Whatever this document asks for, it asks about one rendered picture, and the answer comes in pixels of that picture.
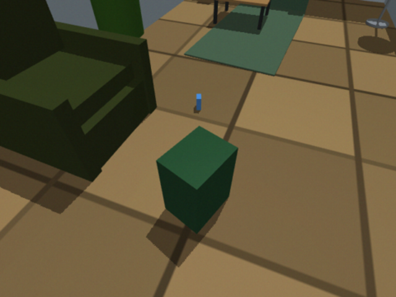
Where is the sofa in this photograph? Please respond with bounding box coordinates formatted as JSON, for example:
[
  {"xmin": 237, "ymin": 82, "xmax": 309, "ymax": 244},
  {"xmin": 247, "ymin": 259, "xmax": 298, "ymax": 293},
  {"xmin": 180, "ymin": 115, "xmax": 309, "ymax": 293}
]
[{"xmin": 270, "ymin": 0, "xmax": 309, "ymax": 12}]

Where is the floor lamp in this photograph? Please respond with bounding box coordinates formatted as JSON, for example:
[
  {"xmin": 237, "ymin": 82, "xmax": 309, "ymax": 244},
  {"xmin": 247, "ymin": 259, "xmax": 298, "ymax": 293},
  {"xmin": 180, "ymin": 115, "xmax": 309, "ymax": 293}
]
[{"xmin": 366, "ymin": 0, "xmax": 390, "ymax": 28}]

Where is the armchair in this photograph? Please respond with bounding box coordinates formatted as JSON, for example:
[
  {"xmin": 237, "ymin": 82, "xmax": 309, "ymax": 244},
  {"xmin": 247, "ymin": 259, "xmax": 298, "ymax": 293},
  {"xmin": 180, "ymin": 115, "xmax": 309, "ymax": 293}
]
[{"xmin": 0, "ymin": 0, "xmax": 157, "ymax": 182}]

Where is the coffee table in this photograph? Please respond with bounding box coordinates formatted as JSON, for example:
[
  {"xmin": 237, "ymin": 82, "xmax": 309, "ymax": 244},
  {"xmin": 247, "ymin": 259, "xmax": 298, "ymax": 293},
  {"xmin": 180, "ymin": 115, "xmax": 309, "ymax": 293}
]
[{"xmin": 213, "ymin": 0, "xmax": 271, "ymax": 30}]

